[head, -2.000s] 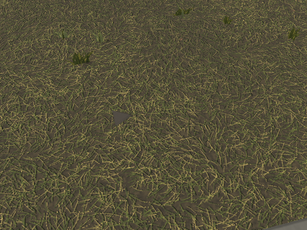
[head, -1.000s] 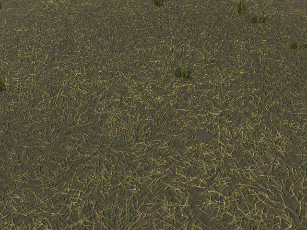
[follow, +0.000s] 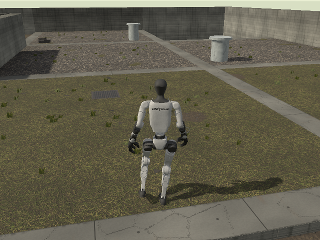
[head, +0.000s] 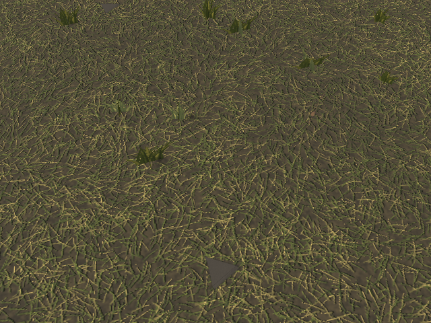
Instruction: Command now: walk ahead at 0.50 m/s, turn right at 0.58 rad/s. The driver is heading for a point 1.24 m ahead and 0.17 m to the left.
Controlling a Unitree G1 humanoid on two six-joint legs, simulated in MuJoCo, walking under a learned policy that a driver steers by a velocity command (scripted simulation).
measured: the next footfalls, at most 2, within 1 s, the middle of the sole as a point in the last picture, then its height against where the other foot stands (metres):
left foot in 0.32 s outside the picture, level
right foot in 0.86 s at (246, 256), level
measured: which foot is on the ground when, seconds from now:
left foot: up 0.00-0.30, down 0.32-0.86, up 0.88-1.00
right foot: down 0.00-0.34, up 0.36-0.84, down 0.86-1.00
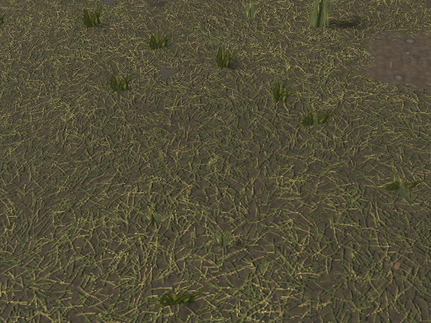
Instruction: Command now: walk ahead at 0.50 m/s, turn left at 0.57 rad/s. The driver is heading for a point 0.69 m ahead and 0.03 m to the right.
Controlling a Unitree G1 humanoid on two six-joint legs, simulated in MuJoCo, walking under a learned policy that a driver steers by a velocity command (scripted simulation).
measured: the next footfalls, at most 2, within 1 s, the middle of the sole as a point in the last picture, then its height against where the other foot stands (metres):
left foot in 0.38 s outside the picture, level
right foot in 0.92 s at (237, 282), level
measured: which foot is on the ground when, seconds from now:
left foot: up 0.00-0.36, down 0.38-0.94, up 0.96-1.00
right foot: down 0.00-0.40, up 0.42-0.90, down 0.92-1.00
